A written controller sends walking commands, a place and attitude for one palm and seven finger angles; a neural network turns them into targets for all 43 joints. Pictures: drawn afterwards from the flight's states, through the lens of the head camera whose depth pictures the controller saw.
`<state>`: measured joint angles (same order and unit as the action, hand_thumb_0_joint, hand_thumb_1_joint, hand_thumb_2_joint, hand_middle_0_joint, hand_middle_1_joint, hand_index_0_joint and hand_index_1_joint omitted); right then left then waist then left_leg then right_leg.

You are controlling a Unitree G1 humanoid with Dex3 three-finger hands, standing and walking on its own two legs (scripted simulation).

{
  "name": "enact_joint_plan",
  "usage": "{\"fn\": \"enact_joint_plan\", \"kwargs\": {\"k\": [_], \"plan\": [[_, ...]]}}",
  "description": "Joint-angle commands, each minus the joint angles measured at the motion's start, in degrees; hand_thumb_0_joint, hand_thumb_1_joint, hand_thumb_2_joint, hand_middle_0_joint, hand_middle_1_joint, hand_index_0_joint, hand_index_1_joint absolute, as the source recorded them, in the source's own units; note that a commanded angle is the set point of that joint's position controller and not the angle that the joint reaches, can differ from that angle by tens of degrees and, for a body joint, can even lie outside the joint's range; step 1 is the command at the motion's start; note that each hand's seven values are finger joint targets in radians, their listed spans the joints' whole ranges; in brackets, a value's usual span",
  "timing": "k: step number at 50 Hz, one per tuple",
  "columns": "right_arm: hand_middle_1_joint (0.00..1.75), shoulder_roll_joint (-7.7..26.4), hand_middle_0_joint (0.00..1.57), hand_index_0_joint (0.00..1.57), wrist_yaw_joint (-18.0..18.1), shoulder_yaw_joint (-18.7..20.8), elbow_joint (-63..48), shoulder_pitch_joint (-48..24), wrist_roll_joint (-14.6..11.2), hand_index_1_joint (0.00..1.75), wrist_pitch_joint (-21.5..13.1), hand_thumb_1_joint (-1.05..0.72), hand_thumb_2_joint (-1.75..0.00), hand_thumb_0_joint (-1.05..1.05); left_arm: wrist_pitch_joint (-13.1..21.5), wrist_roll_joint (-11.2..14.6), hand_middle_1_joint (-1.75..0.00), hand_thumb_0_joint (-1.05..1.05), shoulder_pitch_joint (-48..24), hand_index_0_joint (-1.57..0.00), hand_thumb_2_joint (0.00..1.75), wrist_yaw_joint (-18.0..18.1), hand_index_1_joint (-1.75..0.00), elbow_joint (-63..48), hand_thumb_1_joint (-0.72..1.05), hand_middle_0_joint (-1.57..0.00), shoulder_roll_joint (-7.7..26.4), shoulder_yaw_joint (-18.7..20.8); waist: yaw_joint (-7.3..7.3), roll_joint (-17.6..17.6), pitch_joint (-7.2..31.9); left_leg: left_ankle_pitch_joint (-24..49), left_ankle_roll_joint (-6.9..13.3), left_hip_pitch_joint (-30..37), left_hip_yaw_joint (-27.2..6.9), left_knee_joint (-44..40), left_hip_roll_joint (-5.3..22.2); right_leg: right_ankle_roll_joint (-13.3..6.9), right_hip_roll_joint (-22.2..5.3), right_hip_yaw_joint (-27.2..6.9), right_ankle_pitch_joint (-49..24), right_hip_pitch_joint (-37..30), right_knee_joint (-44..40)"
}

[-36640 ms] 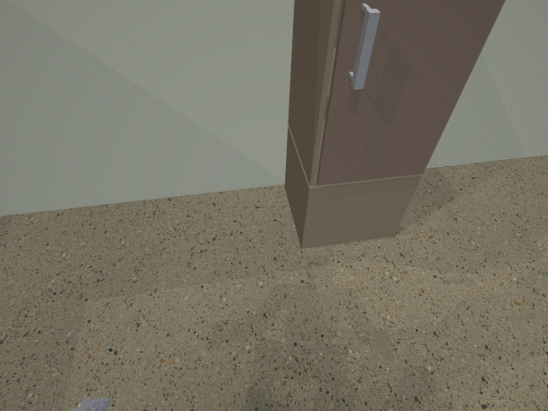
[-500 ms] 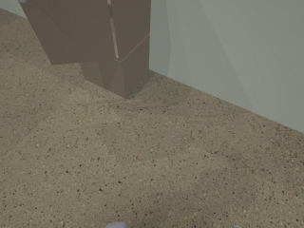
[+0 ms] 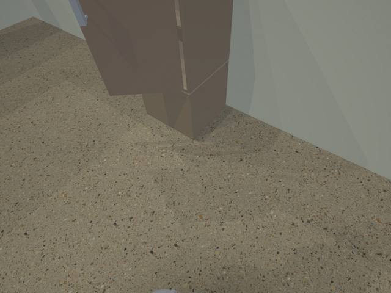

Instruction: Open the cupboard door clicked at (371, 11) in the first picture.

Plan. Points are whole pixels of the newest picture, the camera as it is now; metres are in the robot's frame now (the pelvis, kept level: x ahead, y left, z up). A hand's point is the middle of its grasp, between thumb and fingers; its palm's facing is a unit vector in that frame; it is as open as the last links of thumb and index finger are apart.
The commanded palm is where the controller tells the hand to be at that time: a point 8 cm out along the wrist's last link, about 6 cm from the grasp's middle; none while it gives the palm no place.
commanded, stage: take the last steps up to it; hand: left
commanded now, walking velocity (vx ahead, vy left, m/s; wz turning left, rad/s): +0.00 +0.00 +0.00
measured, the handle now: out of the picture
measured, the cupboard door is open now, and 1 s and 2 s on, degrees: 40 40 40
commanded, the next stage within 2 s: come to a stop and stand still in 1.42 s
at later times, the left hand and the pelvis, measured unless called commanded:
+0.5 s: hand out of the picture -0.01 +0.27 -0.18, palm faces +0.23 -0.95 -0.19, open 7.4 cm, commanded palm none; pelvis +0.06 +0.08 +0.00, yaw +8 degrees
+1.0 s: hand (108, 211) +0.34 +0.28 -0.16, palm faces +0.16 -0.97 -0.18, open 7.4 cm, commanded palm none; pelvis +0.25 +0.10 +0.00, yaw +9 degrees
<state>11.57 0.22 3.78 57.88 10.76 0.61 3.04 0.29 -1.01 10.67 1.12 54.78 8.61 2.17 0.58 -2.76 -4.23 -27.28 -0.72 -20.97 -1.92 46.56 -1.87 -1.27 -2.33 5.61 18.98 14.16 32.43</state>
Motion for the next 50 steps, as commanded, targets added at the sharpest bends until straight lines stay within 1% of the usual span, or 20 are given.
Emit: {"fn": "enact_joint_plan", "kwargs": {"k": [1, 6, 13, 17, 18, 19, 20, 21, 23, 26, 31, 38, 40, 42, 43, 44, 45, 46, 48, 50], "plan": [[0.30, 3.77, 0.20, 0.20, -0.30, 1.02, -2.67, -1.02, -0.07, 0.30, -0.56, -0.90, -0.90, 0.00, 1.37, -0.15, -0.30, 0.00, 3.34, -0.20, 0.90, 0.94, -0.30, -1.54, 0.90, -0.20, 10.01, 2.27, -0.64, 12.45, 3.25, 0.57, -1.57, -9.00, -0.79, 18.72, 2.32, -6.85, -16.18, -11.02, -32.04, -8.08, -13.11], [0.30, 2.24, 0.20, 0.20, -1.31, 0.64, -2.28, -3.35, 0.41, 0.30, -1.03, -0.90, -0.90, 0.00, 2.17, -0.52, -0.30, 0.00, 7.37, -0.20, 0.90, 0.43, -0.30, 0.25, 0.90, -0.20, 10.30, 3.29, -3.06, 10.98, 1.91, 2.98, -2.41, -10.06, 2.79, 9.79, 3.93, -5.45, -18.09, -9.42, -15.24, -10.75, -17.63], [0.30, 1.71, 0.20, 0.20, -2.54, 0.13, -4.64, -8.26, 0.24, 0.30, -2.37, -0.90, -0.90, 0.00, 2.73, -1.12, -0.30, 0.00, 11.86, -0.20, 0.90, -0.37, -0.30, 4.12, 0.90, -0.20, 12.37, 4.14, -5.16, 13.23, 1.13, 2.22, -1.50, -7.88, 6.35, -4.72, 4.25, -5.69, -21.02, -7.80, -8.79, -12.80, -17.93], [0.30, 2.90, 0.20, 0.20, -2.27, -0.02, -2.21, 0.81, 0.43, 0.30, -3.51, -0.90, -0.90, 0.00, 2.25, -0.67, -0.30, 0.00, 8.02, -0.20, 0.90, -0.75, -0.30, 4.05, 0.90, -0.20, 12.92, 4.11, 0.06, 10.57, 2.82, 11.60, -0.23, 13.12, 11.90, -20.91, 0.56, -1.40, -16.41, -0.33, -5.87, -0.94, -10.70], [0.30, 6.03, 0.20, 0.20, -1.68, 0.86, -0.63, 6.71, 0.55, 0.30, -3.90, -0.90, -0.90, 0.00, 2.12, -0.52, -0.30, 0.00, 6.77, -0.20, 0.90, -1.07, -0.30, 3.53, 0.90, -0.20, 11.26, 3.79, 2.94, 3.28, 5.74, 10.47, 1.29, 23.03, 8.13, -23.77, 3.43, 0.54, -13.21, 3.09, -5.07, 4.94, -0.56], [0.30, 12.17, 0.20, 0.20, -0.90, 2.55, 0.69, 13.51, 1.38, 0.30, -4.16, -0.90, -0.90, 0.00, 1.87, -0.03, -0.30, 0.00, 6.82, -0.20, 0.90, -1.60, -0.30, 1.79, 0.90, -0.20, 7.12, 3.13, 5.88, -13.35, 8.92, 8.33, 7.22, 31.87, -11.66, -26.74, 17.36, 3.43, -5.15, 8.27, 9.09, 17.62, 15.39], [0.30, 14.48, 0.20, 0.20, -0.12, 2.78, 2.11, 19.72, 1.41, 0.30, -3.92, -0.90, -0.90, 0.00, 1.78, -0.55, -0.30, 0.00, 1.22, -0.20, 0.90, -1.28, -0.30, -1.05, 0.90, -0.20, 5.71, 2.21, 8.44, -15.16, 7.79, 10.26, 12.42, 31.54, -20.19, -31.88, 23.44, 2.69, -2.55, 3.39, 17.65, 25.44, 28.16], [0.30, 13.06, 0.20, 0.20, 0.45, 2.32, 2.26, 18.09, 1.22, 0.30, -4.18, -0.90, -0.90, 0.00, 1.77, -0.67, -0.30, 0.00, -1.94, -0.20, 0.90, -0.94, -0.30, -1.57, 0.90, -0.20, 5.55, 2.08, 7.28, -11.13, 5.94, 6.87, 13.72, 26.44, -19.86, -33.12, 23.90, 1.31, -4.19, -1.49, 15.23, 27.15, 34.87], [0.30, 8.22, 0.20, 0.20, 0.91, 0.81, -0.25, 10.64, 0.87, 0.30, -4.85, -0.90, -0.90, 0.00, 1.52, -0.64, -0.30, 0.00, -0.06, -0.20, 0.90, -1.71, -0.30, 0.72, 0.90, -0.20, 5.80, 2.11, 2.91, -5.52, 1.24, 5.62, 12.13, 18.52, -14.43, -35.60, 20.73, 0.98, -6.91, -4.03, 5.30, 26.14, 37.02], [0.30, 5.50, 0.20, 0.20, 0.96, -0.38, 0.09, 9.96, 0.72, 0.30, -6.55, -0.90, -0.90, 0.00, 1.01, -0.86, -0.30, 0.00, 3.98, -0.20, 0.90, -2.01, -0.30, 3.03, 0.90, -0.20, 4.24, 1.69, -0.12, -1.81, -0.24, 22.15, 10.90, 17.29, -5.60, -36.80, 16.73, 2.00, -6.40, -3.28, -1.98, 23.40, 33.77], [0.30, 4.16, 0.20, 0.20, 1.01, -0.71, 2.42, 13.64, 0.47, 0.30, -7.10, -0.90, -0.90, 0.00, 0.68, -0.55, -0.30, 0.00, 1.06, -0.20, 0.90, -1.90, -0.30, 1.94, 0.90, -0.20, 3.92, 1.73, -0.67, -0.56, -0.64, 30.82, 11.37, 19.16, -1.47, -37.55, 15.70, 2.65, -5.68, -2.55, -6.89, 23.50, 25.58], [0.30, 3.12, 0.20, 0.20, 1.32, -1.20, 6.91, 20.11, 1.11, 0.30, -7.02, -0.90, -0.90, 0.00, 1.45, -0.27, -0.30, 0.00, -9.06, -0.20, 0.90, -2.12, -0.30, -2.30, 0.90, -0.20, 2.71, 1.21, 1.80, -1.33, -4.05, 39.38, 10.47, 21.43, 0.56, -34.70, 16.12, 0.32, -3.19, -0.41, -7.86, 19.87, 10.50], [0.30, 3.66, 0.20, 0.20, 1.42, -1.27, 7.64, 20.03, 1.19, 0.30, -7.01, -0.90, -0.90, 0.00, 1.67, -0.20, -0.30, 0.00, -8.28, -0.20, 0.90, -2.13, -0.30, -2.61, 0.90, -0.20, 2.81, 1.33, 0.80, -0.93, -3.16, 44.66, 10.24, 20.47, 1.44, -31.97, 16.19, -0.91, -1.44, 0.65, -5.54, 13.88, 7.37], [0.30, 4.38, 0.20, 0.20, 1.51, -1.28, 8.30, 19.02, 0.85, 0.30, -6.90, -0.90, -0.90, 0.00, 2.19, -0.25, -0.30, 0.00, 0.19, -0.20, 0.90, -1.86, -0.30, -0.32, 0.90, -0.20, 3.92, 1.80, -3.24, 0.50, 0.35, 54.75, 8.55, 18.52, 3.35, -21.90, 14.34, -2.31, 1.69, 2.65, -6.55, 1.52, 2.96], [0.30, 4.66, 0.20, 0.20, 1.30, -1.05, 7.81, 17.24, 0.33, 0.30, -7.01, -0.90, -0.90, 0.00, 2.87, -0.41, -0.30, 0.00, 9.41, -0.20, 0.90, -1.52, -0.30, 2.11, 0.90, -0.20, 6.12, 2.58, -7.46, 3.42, 4.32, 52.21, 6.63, 12.61, 4.79, -11.03, 11.85, -3.33, 0.73, 0.54, -9.71, -11.51, -1.15], [0.30, 2.84, 0.20, 0.20, 0.94, -1.10, 6.41, 18.01, -0.54, 0.30, -7.39, -0.90, -0.90, 0.00, 3.56, -0.76, -0.30, 0.00, 18.44, -0.20, 0.90, -0.79, -0.30, 4.65, 0.90, -0.20, 11.03, 4.10, -9.91, 12.09, 11.11, 34.23, 3.72, -1.79, 8.32, 5.94, 4.89, -8.80, -12.71, -17.75, -11.78, -27.99, -4.79], [0.30, 1.62, 0.20, 0.20, 1.01, -1.01, 5.19, 18.43, -0.70, 0.30, -7.26, -0.90, -0.90, 0.00, 3.06, 0.19, -0.30, 0.00, 20.65, -0.20, 0.90, -0.51, -0.30, 5.84, 0.90, -0.20, 14.67, 4.65, -8.28, 16.83, 12.76, -5.14, 1.84, -11.07, 7.21, 25.43, -1.00, -15.47, -26.28, -37.17, -15.72, -29.40, -13.82], [0.30, 2.08, 0.20, 0.20, 0.71, -0.49, 4.80, 14.32, -0.40, 0.30, -6.44, -0.90, -0.90, 0.00, 2.97, 0.65, -0.30, 0.00, 15.47, -0.20, 0.90, -0.37, -0.30, 4.25, 0.90, -0.20, 13.56, 4.42, -7.51, 11.65, 8.39, -2.54, 2.35, -12.84, 0.72, 30.75, 2.72, -14.44, -25.81, -37.96, -1.13, -19.20, -18.73], [0.30, -0.73, 0.20, 0.20, 0.21, -0.46, 4.65, 11.20, 0.41, 0.30, -5.33, -0.90, -0.90, 0.00, 3.00, 0.60, -0.30, 0.00, 5.08, -0.20, 0.90, 0.02, -0.30, 1.96, 0.90, -0.20, 7.25, 2.80, -2.47, 5.09, -0.35, 8.46, 1.89, -11.67, -0.68, 26.62, 7.68, -8.83, -20.29, -23.72, 6.80, -2.80, -22.57], [0.30, -2.94, 0.20, 0.20, -0.17, -0.98, 5.99, 14.11, 0.90, 0.30, -4.29, -0.90, -0.90, 0.00, 4.17, 0.23, -0.30, 0.00, 4.36, -0.20, 0.90, -0.13, -0.30, 2.54, 0.90, -0.20, 3.42, 1.58, -0.12, 8.39, -0.57, 12.82, 0.45, -7.92, 1.05, 20.35, 8.43, -5.95, -15.64, -13.32, -2.78, 1.82, -24.30]]}}
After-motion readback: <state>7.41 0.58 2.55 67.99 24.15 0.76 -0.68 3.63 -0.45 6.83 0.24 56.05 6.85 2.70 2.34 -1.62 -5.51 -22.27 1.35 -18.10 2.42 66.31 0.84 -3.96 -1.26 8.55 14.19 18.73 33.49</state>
